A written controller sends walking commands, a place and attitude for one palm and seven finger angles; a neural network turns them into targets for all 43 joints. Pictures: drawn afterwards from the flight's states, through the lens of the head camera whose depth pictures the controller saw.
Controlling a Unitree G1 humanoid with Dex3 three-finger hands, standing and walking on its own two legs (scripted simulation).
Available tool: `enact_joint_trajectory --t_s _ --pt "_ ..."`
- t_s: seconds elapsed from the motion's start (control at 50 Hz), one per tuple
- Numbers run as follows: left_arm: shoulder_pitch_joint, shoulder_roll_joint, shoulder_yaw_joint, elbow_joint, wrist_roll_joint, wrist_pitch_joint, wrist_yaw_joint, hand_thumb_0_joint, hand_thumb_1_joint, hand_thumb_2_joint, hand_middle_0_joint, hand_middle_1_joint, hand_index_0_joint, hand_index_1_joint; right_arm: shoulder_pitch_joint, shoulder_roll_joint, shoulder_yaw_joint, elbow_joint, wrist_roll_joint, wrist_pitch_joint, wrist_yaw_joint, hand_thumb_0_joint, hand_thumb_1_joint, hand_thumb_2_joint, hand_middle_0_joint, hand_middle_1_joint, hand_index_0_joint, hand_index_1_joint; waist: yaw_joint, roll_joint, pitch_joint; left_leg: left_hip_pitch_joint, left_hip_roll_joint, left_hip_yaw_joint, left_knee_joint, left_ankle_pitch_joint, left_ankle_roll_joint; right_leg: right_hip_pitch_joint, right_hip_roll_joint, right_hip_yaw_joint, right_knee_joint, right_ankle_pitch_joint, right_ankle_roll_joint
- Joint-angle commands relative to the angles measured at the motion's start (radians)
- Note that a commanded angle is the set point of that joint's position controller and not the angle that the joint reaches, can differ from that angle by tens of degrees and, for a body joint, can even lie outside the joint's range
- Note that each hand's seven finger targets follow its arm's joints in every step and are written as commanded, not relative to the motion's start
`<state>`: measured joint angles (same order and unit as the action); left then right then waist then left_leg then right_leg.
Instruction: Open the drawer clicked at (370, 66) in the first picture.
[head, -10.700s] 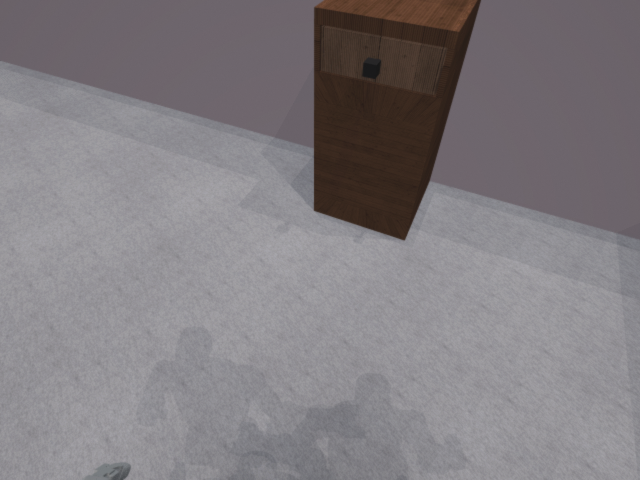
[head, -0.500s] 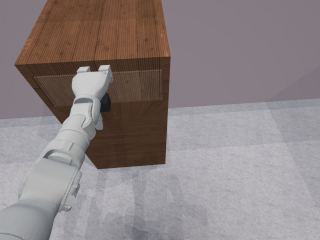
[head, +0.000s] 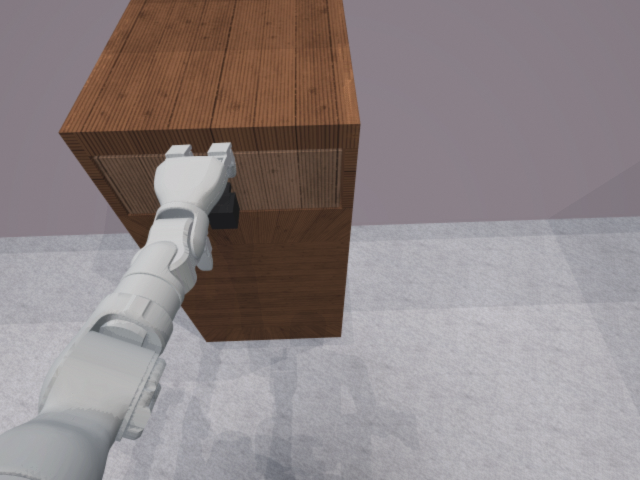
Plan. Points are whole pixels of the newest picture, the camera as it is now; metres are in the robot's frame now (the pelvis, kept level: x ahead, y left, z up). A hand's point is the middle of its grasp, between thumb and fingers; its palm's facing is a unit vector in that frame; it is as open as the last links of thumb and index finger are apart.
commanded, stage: move the hooked fingers above the handle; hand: left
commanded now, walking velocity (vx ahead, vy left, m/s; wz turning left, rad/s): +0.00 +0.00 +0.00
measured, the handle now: (224, 201) +0.54 +0.14 -0.02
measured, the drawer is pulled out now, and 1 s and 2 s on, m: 0.00 0.00 0.00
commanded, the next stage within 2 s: lower the fingers behind the handle in 0.26 s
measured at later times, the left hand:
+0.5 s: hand (214, 205) +0.48 +0.14 +0.04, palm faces -0.01 -0.03 -1.00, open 13.9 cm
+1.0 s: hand (216, 223) +0.48 +0.14 +0.01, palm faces -0.05 -0.02 -1.00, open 13.9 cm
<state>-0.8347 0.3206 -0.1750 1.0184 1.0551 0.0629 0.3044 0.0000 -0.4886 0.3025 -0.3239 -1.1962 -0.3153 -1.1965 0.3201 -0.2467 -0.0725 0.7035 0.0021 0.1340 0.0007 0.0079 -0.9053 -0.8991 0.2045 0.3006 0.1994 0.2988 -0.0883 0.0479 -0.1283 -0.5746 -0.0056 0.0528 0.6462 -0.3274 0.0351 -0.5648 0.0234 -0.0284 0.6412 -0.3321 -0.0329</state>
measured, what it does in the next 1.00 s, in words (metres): stands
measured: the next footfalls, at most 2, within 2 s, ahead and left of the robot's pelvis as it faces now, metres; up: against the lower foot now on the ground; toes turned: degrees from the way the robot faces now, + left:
none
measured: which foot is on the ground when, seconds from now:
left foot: down 0.00-1.00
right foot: down 0.00-1.00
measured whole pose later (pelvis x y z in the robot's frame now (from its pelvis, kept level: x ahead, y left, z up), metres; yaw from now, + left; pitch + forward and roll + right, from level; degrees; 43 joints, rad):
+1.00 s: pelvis -0.01 +0.00 -0.01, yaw +0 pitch +18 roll +0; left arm -0.88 0.32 -0.13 1.14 1.08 0.07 0.38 0.00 -0.49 0.30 -0.32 -1.20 -0.31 -1.20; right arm 0.33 -0.24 -0.06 0.71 -0.01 0.11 -0.01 0.01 -0.91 -0.90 0.20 0.30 0.20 0.30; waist -0.13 0.04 -0.15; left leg -0.71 0.01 0.05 0.75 -0.36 0.03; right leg -0.70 0.03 -0.03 0.74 -0.35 -0.04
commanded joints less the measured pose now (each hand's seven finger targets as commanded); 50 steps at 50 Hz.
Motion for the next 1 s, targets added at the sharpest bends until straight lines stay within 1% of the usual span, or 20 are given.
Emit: enact_joint_trajectory --t_s 0.0,0.06,0.14,0.16,0.2,0.22,0.3,0.36,0.42,0.48,0.54,0.56,0.62,0.64,0.74,0.78,0.86,0.88,0.94,0.98 --pt "-0.518 0.208 0.082 -0.187 0.001 -0.004 0.048 0.000 -0.500 0.300 -0.300 -1.200 -0.300 -1.200 0.092 -0.140 -0.037 -0.067 -0.002 -0.017 -0.016 0.000 -0.900 -0.900 0.200 0.300 0.200 0.300 -0.032 -0.043 -0.395 0.254 -0.024 -0.026 -0.017 0.401 0.019 0.163 0.023 0.027 -0.053 0.396 -0.003" --pt "-0.493 0.200 0.074 -0.144 0.013 0.017 0.048 0.000 -0.500 0.300 -0.300 -1.200 -0.300 -1.200 0.079 -0.138 -0.030 -0.076 0.001 -0.015 -0.020 0.000 -0.900 -0.900 0.200 0.300 0.200 0.300 -0.024 -0.047 -0.360 0.217 -0.025 -0.019 -0.021 0.381 0.016 0.158 0.021 0.023 -0.049 0.389 -0.005" --pt "-0.527 0.180 0.046 -0.111 0.008 0.034 0.029 0.000 -0.500 0.300 -0.300 -1.200 -0.300 -1.200 0.082 -0.141 -0.025 -0.086 0.005 -0.016 -0.025 0.000 -0.900 -0.900 0.200 0.300 0.200 0.300 -0.045 -0.055 -0.341 0.203 -0.023 -0.018 -0.017 0.343 0.017 0.133 0.020 0.026 -0.053 0.360 -0.001" --pt "-0.548 0.182 0.045 -0.128 0.007 0.026 0.024 0.000 -0.500 0.300 -0.300 -1.200 -0.300 -1.200 0.088 -0.143 -0.027 -0.086 0.003 -0.019 -0.026 0.000 -0.900 -0.900 0.200 0.300 0.200 0.300 -0.051 -0.057 -0.359 0.215 -0.022 -0.021 -0.013 0.348 0.019 0.134 0.020 0.026 -0.050 0.362 -0.001" --pt "-0.526 0.227 0.086 -0.152 0.006 0.003 0.014 0.000 -0.500 0.300 -0.300 -1.200 -0.300 -1.200 0.098 -0.143 -0.030 -0.093 -0.001 -0.019 -0.029 0.000 -0.900 -0.900 0.200 0.300 0.200 0.300 -0.031 -0.039 -0.426 0.234 -0.021 -0.026 -0.003 0.402 0.018 0.168 0.018 0.030 -0.032 0.404 -0.002" --pt "-0.534 0.177 0.048 -0.183 0.004 -0.010 0.011 0.000 -0.500 0.300 -0.300 -1.200 -0.300 -1.200 0.098 -0.138 -0.033 -0.095 -0.003 -0.020 -0.027 0.000 -0.900 -0.900 0.200 0.300 0.200 0.300 -0.037 -0.023 -0.444 0.260 -0.019 -0.027 0.006 0.434 0.017 0.151 0.021 0.028 -0.028 0.419 -0.002" --pt "-0.511 0.168 0.059 -0.194 0.008 -0.037 0.029 0.000 -0.500 0.300 -0.300 -1.200 -0.300 -1.200 0.112 -0.136 -0.041 -0.085 -0.006 -0.021 -0.018 0.000 -0.900 -0.900 0.200 0.300 0.200 0.300 -0.033 -0.027 -0.419 0.265 -0.010 -0.039 0.014 0.465 0.013 0.118 0.027 0.020 -0.024 0.404 -0.005" --pt "-0.522 0.181 0.072 -0.168 0.020 -0.018 0.062 0.000 -0.500 0.300 -0.300 -1.200 -0.300 -1.200 0.114 -0.138 -0.042 -0.068 -0.007 -0.021 -0.014 0.000 -0.900 -0.900 0.200 0.300 0.200 0.300 -0.038 -0.041 -0.391 0.236 -0.011 -0.035 0.009 0.415 0.013 0.101 0.030 0.018 -0.027 0.368 -0.006" --pt "-0.505 0.207 0.098 -0.143 0.023 0.006 0.085 0.000 -0.500 0.300 -0.300 -1.200 -0.300 -1.200 0.116 -0.140 -0.038 -0.063 -0.008 -0.021 -0.010 0.000 -0.900 -0.900 0.200 0.300 0.200 0.300 -0.024 -0.027 -0.408 0.210 -0.016 -0.029 0.007 0.410 0.012 0.125 0.030 0.020 -0.020 0.381 -0.010" --pt "-0.507 0.174 0.077 -0.132 0.019 0.024 0.088 0.000 -0.500 0.300 -0.300 -1.200 -0.300 -1.200 0.112 -0.140 -0.041 -0.062 -0.010 -0.020 -0.008 0.000 -0.900 -0.900 0.200 0.300 0.200 0.300 -0.033 -0.041 -0.409 0.205 -0.015 -0.026 0.008 0.411 0.012 0.134 0.029 0.020 -0.024 0.391 -0.008" --pt "-0.491 0.201 0.095 -0.149 0.018 0.020 0.081 0.000 -0.500 0.300 -0.300 -1.200 -0.300 -1.200 0.118 -0.142 -0.043 -0.065 -0.009 -0.020 -0.011 0.000 -0.900 -0.900 0.200 0.300 0.200 0.300 -0.024 -0.036 -0.446 0.203 -0.016 -0.020 0.011 0.411 0.015 0.160 0.027 0.030 -0.021 0.416 -0.004" --pt "-0.464 0.198 0.093 -0.127 0.020 0.020 0.078 0.000 -0.500 0.300 -0.300 -1.200 -0.300 -1.200 0.115 -0.140 -0.041 -0.067 -0.008 -0.019 -0.013 0.000 -0.900 -0.900 0.200 0.300 0.200 0.300 -0.022 -0.043 -0.426 0.189 -0.017 -0.018 0.009 0.393 0.015 0.158 0.027 0.027 -0.023 0.404 -0.005" --pt "-0.476 0.171 0.071 -0.117 0.021 0.005 0.079 0.000 -0.500 0.300 -0.300 -1.200 -0.300 -1.200 0.121 -0.142 -0.041 -0.060 -0.007 -0.026 -0.016 0.000 -0.900 -0.900 0.200 0.300 0.200 0.300 -0.043 -0.060 -0.386 0.175 -0.014 -0.023 0.011 0.361 0.017 0.117 0.028 0.026 -0.027 0.370 -0.003" --pt "-0.479 0.190 0.085 -0.114 0.025 0.002 0.084 0.000 -0.500 0.300 -0.300 -1.200 -0.300 -1.200 0.122 -0.143 -0.042 -0.058 -0.007 -0.028 -0.018 0.000 -0.900 -0.900 0.200 0.300 0.200 0.300 -0.044 -0.068 -0.379 0.166 -0.015 -0.020 0.013 0.345 0.018 0.114 0.027 0.030 -0.029 0.360 -0.002" --pt "-0.490 0.188 0.084 -0.102 0.034 -0.009 0.111 0.000 -0.500 0.300 -0.300 -1.200 -0.300 -1.200 0.124 -0.139 -0.040 -0.053 -0.011 -0.039 -0.019 0.000 -0.900 -0.900 0.200 0.300 0.200 0.300 -0.050 -0.036 -0.383 0.148 -0.019 -0.021 0.033 0.328 0.017 0.081 0.027 0.030 -0.012 0.341 -0.004" --pt "-0.503 0.216 0.106 -0.104 0.034 -0.007 0.123 0.000 -0.500 0.300 -0.300 -1.200 -0.300 -1.200 0.125 -0.141 -0.039 -0.052 -0.013 -0.041 -0.019 0.000 -0.900 -0.900 0.200 0.300 0.200 0.300 -0.044 -0.029 -0.416 0.137 -0.021 -0.023 0.043 0.337 0.015 0.093 0.027 0.031 0.000 0.351 -0.006" --pt "-0.513 0.148 0.056 -0.095 0.032 0.002 0.127 0.000 -0.500 0.300 -0.300 -1.200 -0.300 -1.200 0.132 -0.137 -0.043 -0.049 -0.015 -0.044 -0.012 0.000 -0.900 -0.900 0.200 0.300 0.200 0.300 -0.062 -0.017 -0.422 0.150 -0.017 -0.026 0.063 0.345 0.014 0.052 0.029 0.026 0.012 0.350 -0.003" --pt "-0.497 0.158 0.072 -0.071 0.026 0.004 0.124 0.000 -0.500 0.300 -0.300 -1.200 -0.300 -1.200 0.130 -0.137 -0.044 -0.047 -0.014 -0.044 -0.013 0.000 -0.900 -0.900 0.200 0.300 0.200 0.300 -0.064 -0.048 -0.423 0.139 -0.019 -0.027 0.069 0.343 0.017 0.061 0.030 0.026 0.011 0.354 -0.003" --pt "-0.508 0.212 0.096 -0.065 0.031 0.005 0.126 0.000 -0.500 0.300 -0.300 -1.200 -0.300 -1.200 0.135 -0.143 -0.037 -0.048 -0.013 -0.043 -0.021 0.000 -0.900 -0.900 0.200 0.300 0.200 0.300 -0.062 -0.041 -0.426 0.096 -0.024 -0.024 0.073 0.306 0.019 0.070 0.026 0.036 0.018 0.349 0.001" --pt "-0.536 0.184 0.078 -0.072 0.033 -0.002 0.126 0.000 -0.500 0.300 -0.300 -1.200 -0.300 -1.200 0.137 -0.138 -0.039 -0.046 -0.015 -0.048 -0.021 0.000 -0.900 -0.900 0.200 0.300 0.200 0.300 -0.075 -0.035 -0.425 0.097 -0.023 -0.026 0.085 0.312 0.019 0.049 0.026 0.032 0.025 0.349 0.000"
